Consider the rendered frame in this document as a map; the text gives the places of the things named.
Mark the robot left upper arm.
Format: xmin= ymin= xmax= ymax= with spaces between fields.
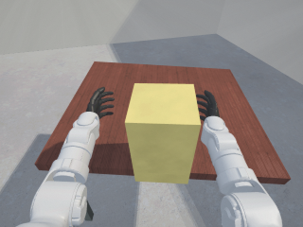
xmin=16 ymin=181 xmax=87 ymax=227

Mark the left robot forearm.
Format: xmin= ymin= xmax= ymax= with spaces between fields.
xmin=29 ymin=112 xmax=100 ymax=220

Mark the robot left hand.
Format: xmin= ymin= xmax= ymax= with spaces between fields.
xmin=86 ymin=87 xmax=115 ymax=119

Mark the right robot forearm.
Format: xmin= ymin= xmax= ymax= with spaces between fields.
xmin=201 ymin=115 xmax=283 ymax=227

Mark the table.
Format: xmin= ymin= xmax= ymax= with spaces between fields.
xmin=34 ymin=61 xmax=291 ymax=221

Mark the carton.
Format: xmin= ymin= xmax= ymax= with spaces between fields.
xmin=125 ymin=83 xmax=201 ymax=184

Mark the robot right hand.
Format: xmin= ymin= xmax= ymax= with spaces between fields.
xmin=196 ymin=90 xmax=220 ymax=121

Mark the robot right upper arm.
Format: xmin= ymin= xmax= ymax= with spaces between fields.
xmin=221 ymin=192 xmax=282 ymax=227

